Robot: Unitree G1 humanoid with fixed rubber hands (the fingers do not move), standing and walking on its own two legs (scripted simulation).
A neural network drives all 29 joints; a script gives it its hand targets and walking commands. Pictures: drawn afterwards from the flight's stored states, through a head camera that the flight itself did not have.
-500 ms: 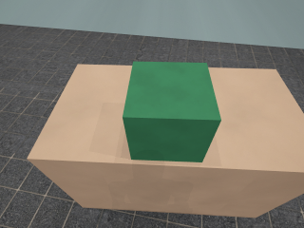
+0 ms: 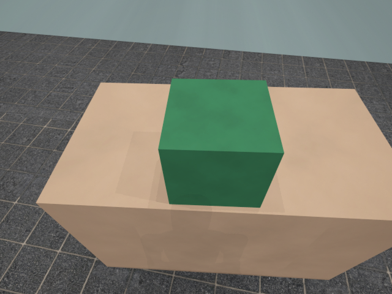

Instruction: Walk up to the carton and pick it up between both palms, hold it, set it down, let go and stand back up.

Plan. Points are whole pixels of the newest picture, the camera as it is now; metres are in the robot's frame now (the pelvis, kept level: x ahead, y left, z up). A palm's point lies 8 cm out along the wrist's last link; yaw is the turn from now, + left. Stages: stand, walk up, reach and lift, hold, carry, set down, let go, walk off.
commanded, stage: stand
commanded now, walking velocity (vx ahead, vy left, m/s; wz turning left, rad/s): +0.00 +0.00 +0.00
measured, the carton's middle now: (216, 143) +0.46 -0.04 +0.00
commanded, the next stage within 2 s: walk up in 0.54 s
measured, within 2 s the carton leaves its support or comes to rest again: neither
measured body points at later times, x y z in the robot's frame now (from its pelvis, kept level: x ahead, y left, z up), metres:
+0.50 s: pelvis +0.00 +0.00 +0.00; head +0.01 +0.00 +0.45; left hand -0.03 +0.20 -0.16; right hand -0.03 -0.20 -0.16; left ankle +0.01 +0.12 -0.74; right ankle +0.01 -0.12 -0.74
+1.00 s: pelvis -0.03 -0.06 +0.00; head +0.00 -0.02 +0.44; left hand +0.02 +0.20 -0.17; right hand -0.10 -0.34 -0.12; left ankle +0.01 +0.12 -0.74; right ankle -0.07 -0.25 -0.63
